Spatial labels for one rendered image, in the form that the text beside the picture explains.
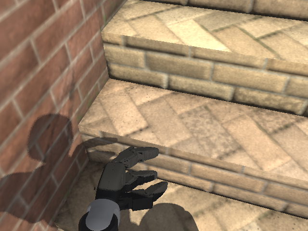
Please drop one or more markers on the left robot forearm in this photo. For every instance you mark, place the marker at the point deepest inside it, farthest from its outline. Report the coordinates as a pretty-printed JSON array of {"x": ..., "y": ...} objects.
[{"x": 102, "y": 215}]

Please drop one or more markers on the left robot hand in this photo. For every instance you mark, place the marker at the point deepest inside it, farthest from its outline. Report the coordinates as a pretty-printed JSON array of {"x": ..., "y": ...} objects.
[{"x": 118, "y": 185}]

